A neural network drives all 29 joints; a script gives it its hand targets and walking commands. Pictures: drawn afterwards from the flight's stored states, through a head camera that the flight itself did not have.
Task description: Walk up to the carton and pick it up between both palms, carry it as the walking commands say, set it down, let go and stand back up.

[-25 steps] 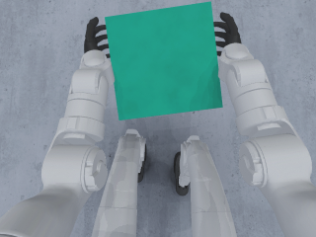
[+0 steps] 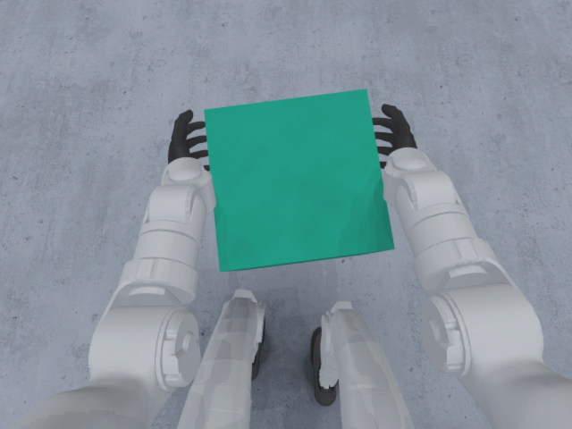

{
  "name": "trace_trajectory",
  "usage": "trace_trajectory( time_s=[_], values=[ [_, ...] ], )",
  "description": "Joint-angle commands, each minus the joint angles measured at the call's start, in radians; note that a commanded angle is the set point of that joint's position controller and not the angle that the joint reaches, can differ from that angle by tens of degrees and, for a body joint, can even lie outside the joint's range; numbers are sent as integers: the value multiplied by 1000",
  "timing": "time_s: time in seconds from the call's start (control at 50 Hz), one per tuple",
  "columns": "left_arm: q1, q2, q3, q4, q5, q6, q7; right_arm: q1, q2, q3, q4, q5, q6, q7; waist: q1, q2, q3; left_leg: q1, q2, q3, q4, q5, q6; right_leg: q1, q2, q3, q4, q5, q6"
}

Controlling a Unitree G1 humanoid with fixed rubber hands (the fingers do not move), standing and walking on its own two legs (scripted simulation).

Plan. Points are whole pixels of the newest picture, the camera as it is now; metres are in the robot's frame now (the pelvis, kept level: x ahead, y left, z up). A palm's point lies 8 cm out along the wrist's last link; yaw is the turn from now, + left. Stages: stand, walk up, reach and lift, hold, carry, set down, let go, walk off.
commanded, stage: reach and lift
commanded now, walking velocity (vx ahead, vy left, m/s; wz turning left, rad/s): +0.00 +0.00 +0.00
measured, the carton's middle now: (295, 194) +0.45 +0.02 -0.10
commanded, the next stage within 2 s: none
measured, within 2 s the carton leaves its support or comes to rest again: neither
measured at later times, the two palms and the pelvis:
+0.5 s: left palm (144, 125) +0.43 +0.18 +0.10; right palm (421, 123) +0.45 -0.11 +0.09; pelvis +0.10 +0.01 +0.08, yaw +1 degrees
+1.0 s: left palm (115, 122) +0.40 +0.18 +0.16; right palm (451, 114) +0.42 -0.12 +0.15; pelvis +0.10 +0.01 +0.10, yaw +1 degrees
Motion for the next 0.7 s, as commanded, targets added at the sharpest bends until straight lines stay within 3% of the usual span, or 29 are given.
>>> trace_trajectory(
  time_s=[0.0, 0.04, 0.08, 0.1, 0.16, 0.18, 0.2, 0.22, 0.24, 0.26, 0.3, 0.32, 0.34, 0.36, 0.38, 0.4, 0.42, 0.44, 0.46, 0.5, 0.52, 0.54, 0.56, 0.58, 0.6, 0.62, 0.64, 0.66, 0.68],
  values=[
    [-858, -1246, -512, -213, -138, -47, -576, -718, 1269, 259, -325, 151, -110, 500, 3, -1, -1841, 596, -100, -21, -203, 51, 32, 345, 38, 132, -356, 50, 42],
    [-707, -1229, -388, -52, -72, -46, -586, -639, 1276, 177, -223, 90, -113, 500, 44, 21, -1529, 488, -105, 5, -228, 0, 38, 256, 22, 134, -385, -37, 37],
    [-610, -1214, -273, 37, 1, -43, -590, -528, 1277, 96, -127, 14, -102, 503, 55, -39, -1307, 414, -102, -3, -265, -52, 49, 226, 7, 133, -434, -72, 40],
    [-608, -1241, -288, -29, -17, -58, -592, -573, 1278, 120, -210, 53, -123, 507, 76, 23, -1352, 481, -111, -18, -274, 24, 53, 254, 5, 144, -429, -20, 43],
    [-514, -1236, -255, -6, 16, -42, -593, -398, 1278, 50, -142, -24, -99, 502, 7, -46, -1202, 495, -99, -6, -299, 41, 49, 281, 5, 128, -490, 9, 43],
    [-442, -1216, -188, 101, 49, -38, -599, -493, 1229, 52, -209, -18, -117, 491, 75, -7, -1105, 460, -108, 1, -310, -16, 49, 251, -16, 148, -502, -65, 39],
    [-482, -1202, -161, 86, 82, -25, -596, -381, 1244, -45, -52, -75, -88, 500, 26, -24, -1032, 438, -102, 5, -332, -23, 52, 204, 4, 134, -516, -57, 29],
    [-383, -1220, -149, 130, 97, -4, -595, -347, 1228, -51, -72, -90, -85, 505, 48, 8, -993, 496, -99, -7, -370, -37, 47, 222, -12, 143, -555, -79, 21],
    [-447, -1241, -207, 45, 67, -9, -596, -331, 1234, -41, -98, -88, -80, 513, 7, 0, -1050, 546, -93, -24, -367, -46, 40, 258, -18, 163, -570, -118, 11],
    [-382, -1192, -129, 89, 139, -6, -587, -265, 1247, -62, -20, -126, -72, 518, 77, -4, -990, 511, -99, -1, -379, -16, 43, 276, -25, 180, -596, -88, 8],
    [-394, -1218, -218, 17, 47, -9, -593, -281, 1248, -37, -82, -85, -69, 516, 2, -40, -1013, 599, -95, -22, -403, 83, 46, 290, 3, 126, -567, 65, 18],
    [-366, -1239, -223, 17, 58, -4, -597, -317, 1249, 14, -162, -55, -81, 519, 40, 29, -1068, 637, -96, -6, -400, 129, 42, 305, -17, 159, -593, 79, 11],
    [-312, -1219, -216, 32, 67, -9, -588, -303, 1227, -7, -152, -73, -85, 515, 46, 3, -1015, 631, -96, -33, -421, 131, 43, 286, -1, 142, -574, 109, 14],
    [-297, -1256, -262, -3, 47, -12, -590, -253, 1211, 7, -198, -88, -84, 517, 10, -8, -1044, 666, -103, -26, -415, 222, 31, 328, 14, 116, -564, 207, 13],
    [-275, -1296, -310, -18, 40, 1, -591, -251, 1257, 72, -236, -59, -82, 509, 23, 51, -1137, 736, -108, -23, -423, 310, 25, 414, 7, 138, -582, 290, 7],
    [-199, -1288, -316, 24, 9, 14, -586, -197, 1183, 50, -259, -79, -67, 504, -37, -36, -1065, 735, -103, -41, -456, 320, 21, 444, 16, 121, -588, 318, 17],
    [-198, -1243, -289, 1, 34, 8, -585, -191, 1223, 82, -249, -83, -59, 498, 32, -2, -1059, 724, -107, -18, -460, 295, 28, 479, 7, 144, -593, 324, 15],
    [-172, -1245, -305, -18, 38, 16, -573, -116, 1260, 99, -208, -69, -50, 510, 28, -20, -1071, 749, -96, -35, -474, 331, 33, 491, 7, 141, -606, 344, 18],
    [-111, -1308, -366, -53, 13, 15, -571, -210, 1237, 184, -379, -18, -63, 509, 37, 7, -1118, 832, -105, -37, -479, 459, 23, 519, 12, 131, -609, 442, 17],
    [-131, -1312, -389, -91, -21, 16, -569, -193, 1226, 197, -408, -10, -61, 506, 12, -10, -1106, 853, -103, -43, -477, 507, 26, 506, 23, 133, -611, 494, 25],
    [-127, -1217, -400, -158, -8, 23, -567, -91, 1280, 204, -322, -17, -30, 513, 37, -29, -1096, 854, -96, -36, -478, 529, 25, 494, 25, 131, -617, 527, 29],
    [-81, -1206, -394, -105, -18, 34, -565, -44, 1214, 193, -293, -25, -26, 510, 24, 1, -992, 809, -93, -45, -496, 517, 18, 503, 9, 143, -633, 524, 24],
    [-128, -1306, -474, -197, -42, 31, -567, -83, 1285, 270, -370, 4, -30, 508, 34, 40, -1124, 856, -93, -48, -495, 543, 14, 621, -5, 173, -650, 546, 12],
    [-104, -1312, -510, -203, -87, 42, -574, -123, 1271, 352, -490, 47, -27, 511, 4, -38, -1184, 910, -98, -58, -489, 591, 32, 613, 6, 152, -633, 626, 37],
    [-105, -1222, -460, -201, -63, 52, -573, -94, 1279, 312, -410, 31, 4, 502, 68, -43, -1083, 816, -98, -43, -517, 515, 31, 653, 3, 163, -640, 593, 39],
    [-107, -1257, -497, -228, -79, 65, -569, -78, 1282, 328, -446, 53, 9, 503, 29, -21, -1060, 836, -101, -45, -539, 500, 33, 669, -2, 161, -656, 592, 42],
    [-93, -1227, -480, -228, -57, 72, -570, -111, 1317, 363, -436, 53, 25, 506, 64, -43, -1051, 853, -100, -40, -546, 460, 41, 634, 1, 156, -682, 504, 46],
    [-44, -1202, -425, -166, -11, 99, -564, -87, 1244, 285, -371, 13, 46, 512, 60, -12, -903, 852, -96, -33, -561, 425, 33, 565, -2, 145, -695, 445, 41],
    [-152, -1238, -499, -254, -56, 89, -567, -99, 1292, 302, -392, 27, 38, 521, 37, -17, -998, 933, -89, -49, -549, 429, 25, 583, -3, 149, -708, 415, 37]
  ],
)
